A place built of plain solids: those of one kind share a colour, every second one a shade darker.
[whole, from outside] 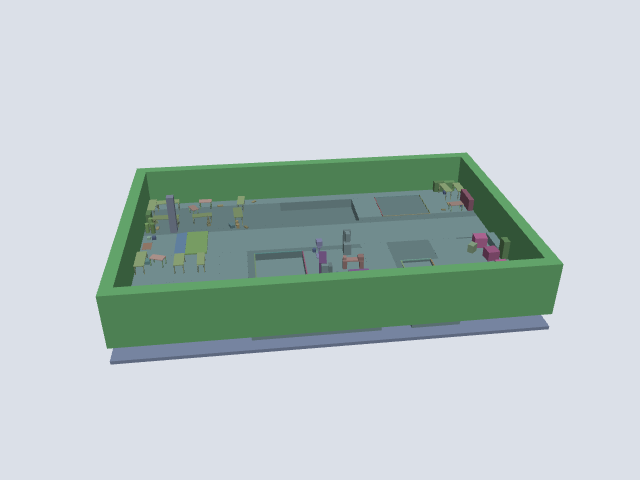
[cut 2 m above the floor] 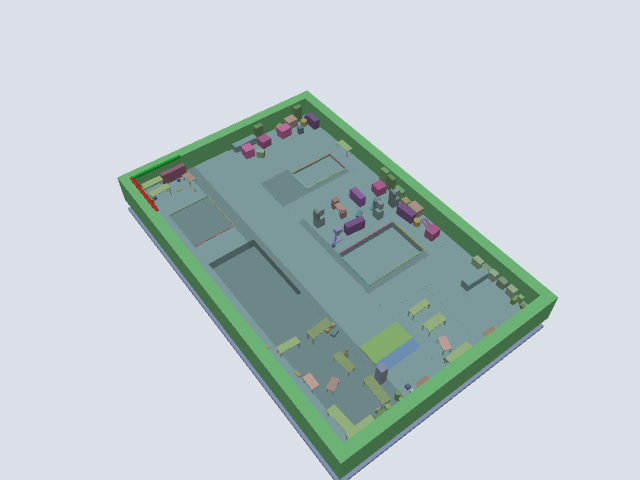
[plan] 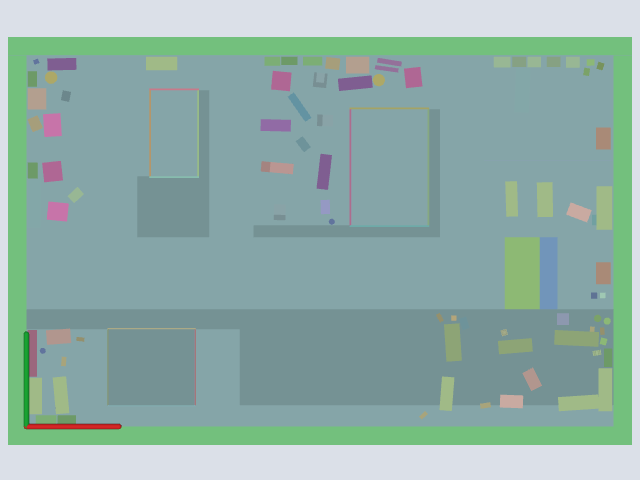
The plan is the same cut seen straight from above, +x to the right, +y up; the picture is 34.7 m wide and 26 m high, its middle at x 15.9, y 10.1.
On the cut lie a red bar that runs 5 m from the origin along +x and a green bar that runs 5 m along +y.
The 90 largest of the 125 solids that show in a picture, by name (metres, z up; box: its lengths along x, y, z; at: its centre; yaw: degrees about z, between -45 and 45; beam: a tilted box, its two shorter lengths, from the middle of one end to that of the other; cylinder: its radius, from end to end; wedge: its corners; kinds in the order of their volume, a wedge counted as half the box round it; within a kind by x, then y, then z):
{
 "floor_1": {"box": [3.4, 9.85, 0.9], "at": [1.7, 15.18, -0.55]},
 "floor_2": {"box": [4.45, 4.12, 2.1], "at": [2.23, 3.21, -1.05]},
 "floor_3": {"box": [2.6, 9.85, 1.0], "at": [4.7, 15.18, -0.5]},
 "floor_4": {"box": [11.55, 0.54, 2.1], "at": [5.78, 5.54, -1.05]},
 "floor_5": {"box": [0.75, 4.66, 2.1], "at": [6.38, 15.88, -1.05]},
 "floor_6": {"box": [4.66, 4.12, 2.1], "at": [6.78, 3.21, -1.05]},
 "floor_7": {"box": [3.9, 3.3, 2.1], "at": [7.95, 11.9, -1.05]},
 "floor_8": {"box": [3.9, 1.89, 2.1], "at": [7.95, 19.16, -1.05]},
 "floor_9": {"box": [2.5, 4.66, 1.89], "at": [8.0, 15.88, -1.16]},
 "floor_10": {"box": [0.65, 4.66, 2.1], "at": [9.57, 15.88, -1.05]},
 "floor_11": {"box": [2.44, 4.12, 2.1], "at": [10.33, 3.21, -1.05]},
 "floor_12": {"box": [2.4, 9.85, 1.0], "at": [11.1, 15.18, -0.5]},
 "floor_13": {"box": [5.3, 6.28, 2.1], "at": [14.95, 14.04, -1.05]},
 "floor_14": {"box": [7.36, 4.66, 1.18], "at": [15.23, 3.48, -1.51]},
 "floor_15": {"box": [31.8, 1.15, 2.1], "at": [15.9, 0.57, -1.05]},
 "floor_16": {"box": [31.8, 0.54, 2.1], "at": [15.9, 6.08, -1.05]},
 "floor_17": {"box": [31.8, 3.9, 1.0], "at": [15.9, 8.3, -0.5]},
 "floor_18": {"box": [10.1, 0.65, 2.1], "at": [17.35, 10.57, -1.05]},
 "floor_19": {"box": [10.1, 2.92, 2.1], "at": [17.35, 18.64, -1.05]},
 "floor_20": {"box": [4.12, 6.28, 1.47], "at": [19.66, 14.04, -1.36]},
 "floor_21": {"box": [0.68, 6.28, 2.1], "at": [22.06, 14.04, -1.05]},
 "floor_22": {"box": [2.4, 9.85, 1.0], "at": [23.6, 15.18, -0.5]},
 "floor_23": {"box": [12.89, 4.66, 2.1], "at": [25.36, 3.48, -1.05]},
 "floor_24": {"box": [7.0, 4.15, 1.0], "at": [28.3, 12.32, -0.5]},
 "floor_25": {"box": [7.0, 2.4, 1.0], "at": [28.3, 15.6, -0.5]},
 "floor_26": {"box": [7.0, 3.3, 1.0], "at": [28.3, 18.45, -0.5]},
 "wall_1": {"box": [1.0, 20.1, 4.6], "at": [-0.5, 10.05, 1.3]},
 "wall_2": {"box": [33.8, 1.0, 4.6], "at": [15.9, -0.5, 1.3]},
 "wall_3": {"box": [33.8, 1.0, 4.6], "at": [15.9, 20.6, 1.3]},
 "wall_4": {"box": [1.0, 20.1, 4.6], "at": [32.3, 10.05, 1.3]},
 "floor_base_1": {"box": [33.8, 22.1, 0.3], "at": [15.9, 10.05, -2.35]},
 "tool_cabinet_1": {"box": [0.5, 0.85, 1.82], "at": [0.32, 18.82, 0.81]},
 "tool_cabinet_2": {"box": [0.54, 0.87, 1.77], "at": [0.34, 13.86, 0.79]},
 "tool_cabinet_3": {"box": [1.12, 0.54, 1.0], "at": [1.06, 0.34, 0.5]},
 "tool_cabinet_4": {"box": [1.0, 0.54, 1.05], "at": [2.18, 0.34, 0.53]},
 "tool_cabinet_5": {"box": [0.85, 0.49, 1.91], "at": [13.32, 19.79, 0.95]},
 "tool_cabinet_6": {"box": [0.88, 0.45, 1.68], "at": [14.24, 19.8, 0.84]},
 "tool_cabinet_7": {"box": [1.04, 0.48, 1.1], "at": [15.5, 19.79, 0.55]},
 "tool_cabinet_8": {"box": [0.45, 1.01, 1.04], "at": [31.5, 3.73, 0.52]},
 "table_saw_1": {"box": [1.03, 1.07, 0.86], "at": [1.41, 13.8, 0.33], "yaw": 6.1},
 "table_saw_2": {"box": [0.95, 1.24, 1.0], "at": [1.41, 16.32, 0.4], "yaw": 3.5},
 "table_saw_3": {"box": [1.11, 0.99, 0.98], "at": [1.7, 11.64, 0.39], "yaw": -5.6},
 "table_saw_4": {"box": [1.03, 1.02, 0.95], "at": [13.81, 18.71, 0.47], "yaw": -5.5},
 "table_saw_5": {"box": [0.9, 1.07, 0.94], "at": [20.95, 18.9, 0.47], "yaw": 6.2},
 "planer_1": {"box": [1.57, 0.65, 1.11], "at": [1.92, 19.62, 0.46], "yaw": 1.3},
 "planer_2": {"box": [1.64, 0.64, 1.08], "at": [13.5, 16.31, 0.54], "yaw": -1.4},
 "planer_3": {"box": [0.63, 1.9, 1.07], "at": [16.13, 13.79, 0.54], "yaw": -6.6},
 "planer_4": {"box": [1.84, 0.67, 1.03], "at": [17.82, 18.59, 0.52], "yaw": 5.8},
 "board_stack_1": {"box": [0.71, 2.61, 0.75], "at": [0.42, 12.06, 0.28]},
 "board_stack_2": {"box": [0.79, 2.39, 0.82], "at": [26.87, 18.2, 0.41], "yaw": -2.3},
 "bandsaw_1": {"box": [0.64, 0.29, 1.05], "at": [13.71, 11.32, 1.57], "yaw": -1.1},
 "bandsaw_2": {"box": [0.64, 0.86, 1.05], "at": [13.72, 11.6, 0.53], "yaw": -1.1},
 "bandsaw_3": {"box": [0.38, 0.57, 0.8], "at": [13.72, 11.75, 1.7], "yaw": -1.1},
 "bandsaw_4": {"box": [0.73, 0.27, 0.93], "at": [15.88, 18.5, 1.41], "yaw": -6.0},
 "bandsaw_5": {"box": [0.29, 0.63, 1.03], "at": [15.89, 16.58, 1.54], "yaw": -1.6},
 "bandsaw_6": {"box": [0.73, 0.79, 0.94], "at": [15.91, 18.75, 0.47], "yaw": -6.0},
 "bandsaw_7": {"box": [0.44, 0.52, 0.64], "at": [15.93, 18.89, 1.55], "yaw": -6.0},
 "bandsaw_8": {"box": [0.86, 0.63, 1.03], "at": [16.18, 16.57, 0.52], "yaw": -1.6},
 "bandsaw_9": {"box": [0.57, 0.38, 0.76], "at": [16.32, 16.57, 1.68], "yaw": -1.6},
 "forge_hearth_1": {"box": [1.01, 1.16, 0.91], "at": [0.57, 17.75, 0.35]},
 "forge_hearth_2": {"box": [1.26, 0.92, 0.93], "at": [17.94, 19.57, 0.47]},
 "offcut_bin_1": {"box": [0.74, 0.53, 0.74], "at": [2.67, 12.54, 0.27], "yaw": 42.5},
 "offcut_bin_2": {"box": [0.9, 0.58, 0.77], "at": [25.77, 19.74, 0.39]},
 "offcut_bin_3": {"box": [0.76, 0.56, 0.72], "at": [26.7, 19.75, 0.36]},
 "offcut_bin_4": {"box": [0.74, 0.58, 0.81], "at": [27.51, 19.74, 0.41]},
 "offcut_bin_5": {"box": [0.75, 0.56, 0.8], "at": [28.55, 19.75, 0.4]},
 "offcut_bin_6": {"box": [0.75, 0.6, 0.81], "at": [29.6, 19.73, 0.41]},
 "column_a0a_1": {"box": [0.65, 0.65, 3.6], "at": [29.06, 5.82, 1.8]},
 "bar_rack_1": {"box": [0.5, 2.53, 1.2], "at": [0.32, 3.96, 0.6]},
 "step_hump_1": {"box": [1.9, 3.9, 0.17], "at": [26.86, 8.3, 0.04]},
 "workbench_top_1": {"box": [0.84, 2.03, 0.05], "at": [23.1, 4.55, 0.94], "yaw": 3.8},
 "workbench_top_2": {"box": [0.64, 1.91, 0.08], "at": [26.28, 12.32, 0.78], "yaw": 1.6},
 "workbench_top_3": {"box": [0.85, 1.88, 0.08], "at": [28.09, 12.29, 0.82], "yaw": 1.1},
 "workbench_top_4": {"box": [2.4, 0.8, 0.05], "at": [29.8, 4.77, 0.97], "yaw": -2.7},
 "workbench_top_5": {"box": [0.85, 2.35, 0.08], "at": [31.3, 11.84, 0.83]},
 "workbench_top_6": {"box": [0.74, 2.34, 0.05], "at": [31.36, 1.99, 0.96]},
 "coal_bin_1": {"box": [0.6, 0.75, 0.57], "at": [0.47, 16.4, 0.18], "yaw": 22.6},
 "coal_bin_2": {"box": [0.76, 0.63, 0.58], "at": [16.59, 19.66, 0.29], "yaw": -6.6},
 "bin_1": {"box": [0.43, 0.35, 0.76], "at": [30.56, 19.72, 0.38], "yaw": 0.4},
 "bin_2": {"cylinder": 0.2, "from": [30.94, 5.85, 0.0], "to": [30.94, 5.85, 0.96]},
 "bin_3": {"box": [0.35, 0.37, 0.87], "at": [31.26, 4.6, 0.43], "yaw": -14.2},
 "bin_4": {"cylinder": 0.19, "from": [31.46, 5.71, 0.0], "to": [31.46, 5.71, 0.9]},
 "quench_tub_1": {"cylinder": 0.34, "from": [1.34, 18.9, -0.1], "to": [1.34, 18.9, 0.52]},
 "quench_tub_2": {"cylinder": 0.33, "from": [19.09, 18.76, 0.0], "to": [19.09, 18.76, 0.6]},
 "ramp_hump_ramp_1": {"wedge": [[27.81, 6.35, -0.05], [27.81, 6.35, 0.12], [27.81, 10.25, -0.05], [27.81, 10.25, 0.12], [28.77, 6.35, -0.05], [28.77, 6.35, 0.0], [28.77, 10.25, -0.05], [28.77, 10.25, 0.0]]},
 "anvil_block_1": {"box": [0.46, 0.55, 0.74], "at": [2.14, 17.9, 0.27], "yaw": -12.2},
 "pillar_drill_1": {"box": [0.5, 0.62, 0.44], "at": [16.19, 11.81, 1.34], "yaw": 1.4},
 "lathe_1": {"box": [1.75, 0.56, 0.12], "at": [13.58, 14.01, 0.77], "yaw": -5.0},
 "board_pair_1": {"box": [0.42, 1.67, 0.14], "at": [14.79, 17.3, 0.02], "yaw": 34.9},
 "sack_1": {"box": [0.48, 0.75, 0.26], "at": [14.99, 15.29, 0.13], "yaw": 37.3}
}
